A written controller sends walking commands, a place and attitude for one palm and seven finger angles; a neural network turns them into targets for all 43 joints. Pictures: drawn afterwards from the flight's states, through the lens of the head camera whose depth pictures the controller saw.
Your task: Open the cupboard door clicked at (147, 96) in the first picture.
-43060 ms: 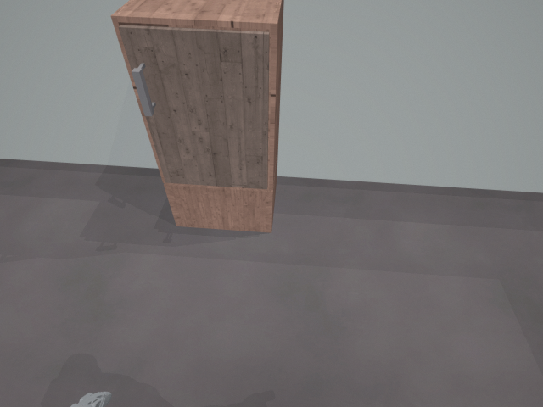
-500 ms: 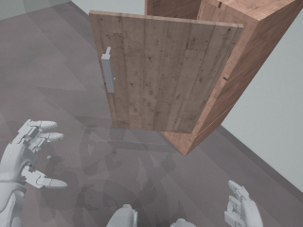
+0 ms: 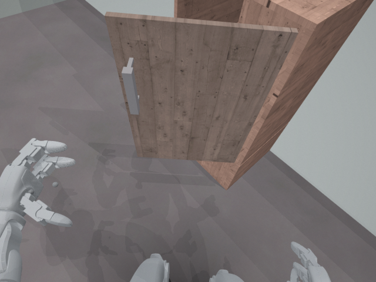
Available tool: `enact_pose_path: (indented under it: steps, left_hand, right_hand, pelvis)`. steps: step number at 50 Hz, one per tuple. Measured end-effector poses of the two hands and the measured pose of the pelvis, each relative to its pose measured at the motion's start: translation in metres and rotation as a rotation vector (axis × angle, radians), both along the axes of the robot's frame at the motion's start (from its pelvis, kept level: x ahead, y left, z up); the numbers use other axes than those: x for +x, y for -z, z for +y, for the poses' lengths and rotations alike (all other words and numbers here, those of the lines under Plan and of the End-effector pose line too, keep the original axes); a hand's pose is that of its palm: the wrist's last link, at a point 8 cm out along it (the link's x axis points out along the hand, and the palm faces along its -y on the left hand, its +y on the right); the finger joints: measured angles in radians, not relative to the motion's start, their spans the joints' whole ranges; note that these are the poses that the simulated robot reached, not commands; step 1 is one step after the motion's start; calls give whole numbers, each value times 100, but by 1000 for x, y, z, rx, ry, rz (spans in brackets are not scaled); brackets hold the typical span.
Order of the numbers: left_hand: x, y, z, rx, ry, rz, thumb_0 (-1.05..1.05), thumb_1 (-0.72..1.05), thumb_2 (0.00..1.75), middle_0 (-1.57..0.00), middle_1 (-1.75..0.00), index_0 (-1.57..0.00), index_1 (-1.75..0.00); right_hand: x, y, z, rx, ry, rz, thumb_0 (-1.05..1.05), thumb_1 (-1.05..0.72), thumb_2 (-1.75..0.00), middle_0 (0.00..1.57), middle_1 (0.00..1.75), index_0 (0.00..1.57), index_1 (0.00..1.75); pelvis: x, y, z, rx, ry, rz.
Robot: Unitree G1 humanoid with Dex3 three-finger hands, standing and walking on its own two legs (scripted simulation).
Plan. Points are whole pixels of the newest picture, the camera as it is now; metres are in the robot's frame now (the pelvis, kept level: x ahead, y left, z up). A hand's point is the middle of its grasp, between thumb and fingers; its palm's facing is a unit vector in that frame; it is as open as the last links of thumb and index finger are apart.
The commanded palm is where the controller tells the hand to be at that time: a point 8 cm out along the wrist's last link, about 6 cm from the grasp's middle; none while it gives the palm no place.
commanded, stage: raise the hand with hooked fingers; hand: left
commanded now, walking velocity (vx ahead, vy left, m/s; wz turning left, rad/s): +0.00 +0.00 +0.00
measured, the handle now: (133, 87) +0.57 +0.18 +0.03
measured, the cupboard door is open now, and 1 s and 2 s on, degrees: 46 46 46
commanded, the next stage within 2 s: move the hooked fingers beside the handle in 0.28 s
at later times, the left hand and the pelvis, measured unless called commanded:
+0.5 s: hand (70, 180) +0.30 +0.25 +0.04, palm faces +0.03 -1.00 -0.03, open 14.0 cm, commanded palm +0.28 +0.30 +0.05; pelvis +0.00 -0.02 -0.01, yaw +1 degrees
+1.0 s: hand (83, 148) +0.37 +0.25 +0.04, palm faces +0.03 -1.00 -0.02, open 14.0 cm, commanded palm +0.36 +0.29 +0.04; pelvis +0.01 -0.02 -0.01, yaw +0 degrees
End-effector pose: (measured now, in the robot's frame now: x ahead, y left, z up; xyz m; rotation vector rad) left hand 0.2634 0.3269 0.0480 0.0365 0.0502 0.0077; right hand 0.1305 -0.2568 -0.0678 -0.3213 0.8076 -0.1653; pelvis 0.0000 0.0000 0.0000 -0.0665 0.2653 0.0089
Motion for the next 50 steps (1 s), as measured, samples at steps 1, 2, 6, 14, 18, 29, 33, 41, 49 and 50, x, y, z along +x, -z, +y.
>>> enact_pose_path:
  steps: [1, 2, 6, 14, 18, 29, 33, 41, 49, 50]
  left_hand:
    - [0, 1, -1, 1, -7, -11, -2, -50, 30, -30, -120, -30, -120]
    - [0, 1, -2, 0, -15, -21, -2, -50, 30, -30, -120, -30, -120]
    - [1, 3, -5, 5, -31, -36, -2, -50, 30, -30, -120, -30, -120]
    - [1, -3, -15, 17, -11, -18, -2, -50, 30, -30, -120, -30, -120]
    - [1, -4, -14, 6, -38, -27, -2, -50, 30, -30, -120, -30, -120]
    - [31, 7, -26, -2, -17, -26, -2, -50, 30, -30, -120, -30, -120]
    - [49, -1, -32, 5, 2, -50, -2, -50, 30, -30, -120, -30, -120]
    - [69, -2, -25, -8, -22, -1, -2, -50, 30, -30, -120, -30, -120]
    - [84, 8, -24, -10, -27, -29, -2, -50, 30, -30, -120, -30, -120]
    - [87, 9, -25, -13, -21, -33, -2, -50, 30, -30, -120, -30, -120]
  right_hand:
    - [-1, 0, -1, -2, 0, 3, 1, -90, -90, 20, 30, 21, 30]
    - [-1, 1, -3, -4, -1, 6, 1, -90, -90, 20, 30, 21, 30]
    - [1, 4, -7, -3, -1, 14, 1, -90, -90, 20, 30, 21, 30]
    - [11, 6, -8, 26, -1, -13, 1, -90, -90, 20, 30, 21, 30]
    - [17, 8, -9, 35, -13, -22, 1, -90, -90, 20, 30, 21, 30]
    - [19, 19, -21, 10, -15, 6, 1, -90, -90, 20, 30, 21, 30]
    - [12, 21, -25, 12, 13, 28, 1, -90, -90, 20, 30, 21, 30]
    - [-7, 22, -30, 27, 64, 83, 1, -90, -90, 20, 30, 21, 30]
    - [-25, 31, -34, -2, 77, 169, 1, -90, -90, 20, 30, 21, 30]
    - [-27, 32, -34, -6, 80, 178, 1, -90, -90, 20, 30, 21, 30]
  pelvis:
    - [0, 1, -1, 1, 0, 1]
    - [0, 1, -2, 2, 0, 3]
    - [0, 3, -6, 3, -4, 5]
    - [3, 2, -14, 7, -3, 3]
    - [4, 3, -18, 10, -4, 6]
    - [3, 11, -27, 10, -9, 21]
    - [5, 10, -28, 12, -2, 26]
    - [11, 7, -27, 21, 16, 40]
    - [9, 12, -24, 14, 12, 56]
    - [8, 13, -23, 12, 11, 58]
